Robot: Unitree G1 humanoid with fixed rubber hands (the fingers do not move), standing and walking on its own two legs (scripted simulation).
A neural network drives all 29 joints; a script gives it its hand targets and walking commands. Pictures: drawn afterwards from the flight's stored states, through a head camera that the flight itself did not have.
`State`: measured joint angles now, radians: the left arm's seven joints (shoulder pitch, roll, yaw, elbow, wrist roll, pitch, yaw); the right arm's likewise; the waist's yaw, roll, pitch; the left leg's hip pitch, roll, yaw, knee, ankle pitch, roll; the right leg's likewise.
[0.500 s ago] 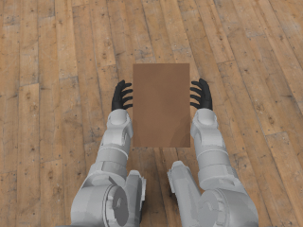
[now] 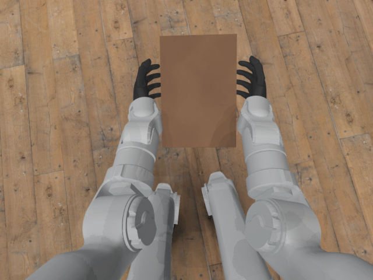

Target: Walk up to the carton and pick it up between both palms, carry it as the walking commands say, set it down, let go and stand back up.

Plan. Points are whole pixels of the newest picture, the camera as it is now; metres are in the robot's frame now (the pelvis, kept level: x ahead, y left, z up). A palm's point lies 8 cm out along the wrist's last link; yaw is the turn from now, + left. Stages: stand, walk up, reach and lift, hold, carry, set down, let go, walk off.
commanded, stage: set down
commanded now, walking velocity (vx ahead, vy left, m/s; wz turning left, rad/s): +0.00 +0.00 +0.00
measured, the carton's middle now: (198, 97) +0.49 -0.06 -0.16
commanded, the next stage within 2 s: none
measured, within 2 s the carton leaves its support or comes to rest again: neither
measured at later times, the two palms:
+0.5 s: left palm (151, 97) +0.50 +0.06 -0.16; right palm (245, 98) +0.47 -0.17 -0.16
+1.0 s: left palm (157, 98) +0.53 +0.05 -0.25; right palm (238, 100) +0.49 -0.18 -0.25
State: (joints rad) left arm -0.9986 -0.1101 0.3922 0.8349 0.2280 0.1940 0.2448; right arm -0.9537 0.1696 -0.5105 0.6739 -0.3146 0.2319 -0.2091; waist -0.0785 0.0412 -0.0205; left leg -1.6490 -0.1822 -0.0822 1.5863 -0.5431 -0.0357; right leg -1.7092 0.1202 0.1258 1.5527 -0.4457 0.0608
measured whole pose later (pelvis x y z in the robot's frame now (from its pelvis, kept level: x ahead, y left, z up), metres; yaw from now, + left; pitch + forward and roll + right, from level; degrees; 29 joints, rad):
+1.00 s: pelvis -0.01 +0.00 -0.12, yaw +1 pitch +40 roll +2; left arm -1.37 0.04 0.33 0.93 0.17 0.25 0.24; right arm -1.27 0.04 -0.52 0.71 -0.25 0.28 -0.18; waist -0.10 0.05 0.19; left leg -2.07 -0.23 -0.06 1.97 -0.61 -0.07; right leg -2.12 0.15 0.11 1.93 -0.51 0.09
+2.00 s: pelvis -0.01 +0.00 -0.17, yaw +2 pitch +36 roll -1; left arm -1.53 0.15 0.20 1.08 0.08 0.22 0.20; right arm -1.40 -0.09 -0.49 0.85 -0.17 0.25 -0.09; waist -0.13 0.05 0.41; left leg -2.14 -0.24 -0.04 2.18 -0.66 -0.05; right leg -2.17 0.09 0.06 2.13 -0.58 0.08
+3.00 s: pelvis +0.01 +0.00 -0.18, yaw +2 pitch +36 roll -1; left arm -1.53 0.14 0.27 1.06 0.16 0.17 0.10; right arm -1.42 -0.12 -0.53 0.91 -0.16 0.19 -0.02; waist -0.12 0.02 0.42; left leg -2.16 -0.19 -0.02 2.24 -0.71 -0.03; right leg -2.19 0.07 0.03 2.19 -0.63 0.06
